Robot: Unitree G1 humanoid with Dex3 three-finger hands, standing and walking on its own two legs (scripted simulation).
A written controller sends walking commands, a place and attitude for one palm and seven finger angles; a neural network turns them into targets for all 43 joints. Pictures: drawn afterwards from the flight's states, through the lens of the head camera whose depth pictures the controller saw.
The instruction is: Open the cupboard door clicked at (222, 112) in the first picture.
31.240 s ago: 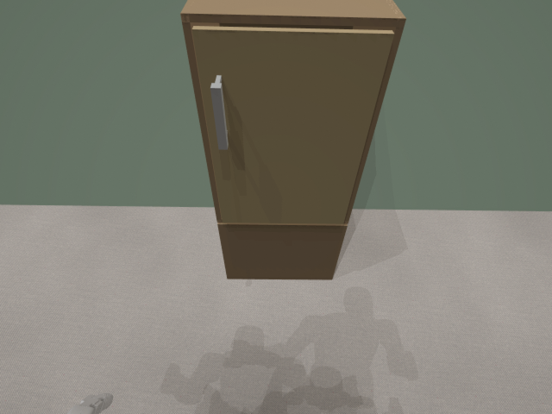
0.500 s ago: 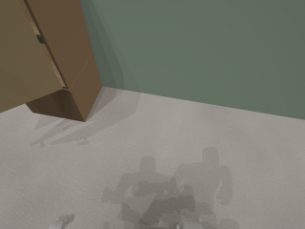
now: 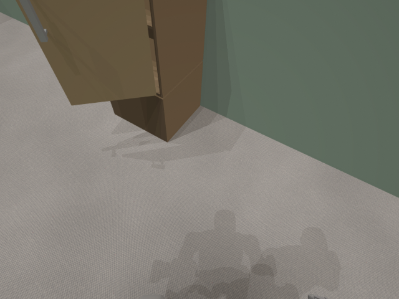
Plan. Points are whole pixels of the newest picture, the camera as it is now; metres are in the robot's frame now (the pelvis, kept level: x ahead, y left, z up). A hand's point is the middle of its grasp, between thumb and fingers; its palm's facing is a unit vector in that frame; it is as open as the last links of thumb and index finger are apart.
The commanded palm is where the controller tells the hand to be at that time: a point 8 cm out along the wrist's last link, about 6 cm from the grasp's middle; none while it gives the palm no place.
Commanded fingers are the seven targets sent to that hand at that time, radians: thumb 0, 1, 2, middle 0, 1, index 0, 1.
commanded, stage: turn to face it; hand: left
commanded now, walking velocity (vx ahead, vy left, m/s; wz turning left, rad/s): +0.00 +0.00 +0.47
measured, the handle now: (33, 13) +0.88 +0.59 +0.07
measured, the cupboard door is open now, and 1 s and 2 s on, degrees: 45 45 45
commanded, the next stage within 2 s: take the last steps up to it in 0.48 s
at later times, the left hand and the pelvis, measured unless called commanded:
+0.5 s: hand out of the picture +0.05 +0.18 -0.14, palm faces +0.19 -0.94 -0.27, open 7.4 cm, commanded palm none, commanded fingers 0.00 0.90 0.90 -0.20 -0.30 -0.20 -0.30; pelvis +0.01 -0.03 +0.01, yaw +11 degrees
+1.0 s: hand out of the picture -0.04 +0.23 -0.17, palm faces +0.37 -0.91 -0.19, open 7.4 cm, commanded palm none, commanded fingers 0.00 0.90 0.90 -0.20 -0.30 -0.20 -0.30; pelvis +0.04 +0.05 +0.01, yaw +19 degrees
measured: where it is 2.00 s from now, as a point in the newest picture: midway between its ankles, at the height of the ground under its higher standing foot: (157, 258)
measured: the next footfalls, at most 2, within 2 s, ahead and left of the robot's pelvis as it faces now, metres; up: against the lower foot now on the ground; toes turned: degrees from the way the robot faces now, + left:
right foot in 0.42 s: +0.06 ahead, -0.13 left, +0.00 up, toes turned +6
left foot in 0.86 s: +0.03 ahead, +0.12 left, +0.00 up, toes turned +23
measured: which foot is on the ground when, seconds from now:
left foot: down 0.00-0.42, up 0.44-0.84, down 0.86-1.00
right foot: down 0.00-0.00, up 0.02-0.40, down 0.42-0.86, up 0.88-1.00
